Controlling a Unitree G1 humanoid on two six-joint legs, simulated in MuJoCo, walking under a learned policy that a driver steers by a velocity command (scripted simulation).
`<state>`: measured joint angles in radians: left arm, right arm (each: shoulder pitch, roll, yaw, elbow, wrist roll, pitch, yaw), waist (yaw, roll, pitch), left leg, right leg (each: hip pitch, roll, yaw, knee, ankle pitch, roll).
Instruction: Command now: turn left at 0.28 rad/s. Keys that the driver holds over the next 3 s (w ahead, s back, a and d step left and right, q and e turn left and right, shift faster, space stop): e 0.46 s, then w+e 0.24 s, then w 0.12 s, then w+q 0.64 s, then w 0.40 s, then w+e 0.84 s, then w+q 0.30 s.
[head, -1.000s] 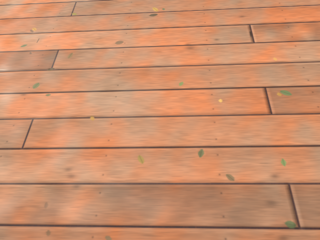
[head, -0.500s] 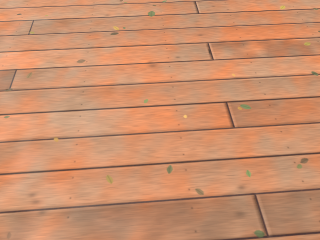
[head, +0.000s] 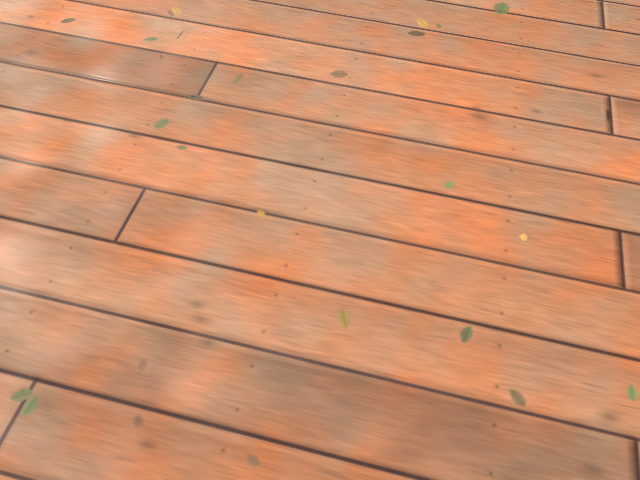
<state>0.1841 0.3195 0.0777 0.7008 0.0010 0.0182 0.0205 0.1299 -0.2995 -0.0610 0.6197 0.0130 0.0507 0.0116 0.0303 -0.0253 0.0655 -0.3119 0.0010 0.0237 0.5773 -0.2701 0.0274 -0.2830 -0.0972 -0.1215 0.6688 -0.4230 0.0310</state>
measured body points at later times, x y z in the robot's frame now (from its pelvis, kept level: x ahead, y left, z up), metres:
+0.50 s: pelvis -0.01 -0.01 +0.00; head +0.03 -0.03 +0.45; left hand +0.17 +0.25 -0.09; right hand +0.11 -0.31 -0.11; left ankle +0.01 +0.11 -0.73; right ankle -0.05 -0.11 -0.73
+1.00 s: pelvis +0.16 -0.04 +0.00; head +0.19 -0.06 +0.45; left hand +0.27 +0.24 -0.11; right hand +0.29 -0.35 -0.09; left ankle +0.32 +0.02 -0.72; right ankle -0.05 -0.10 -0.73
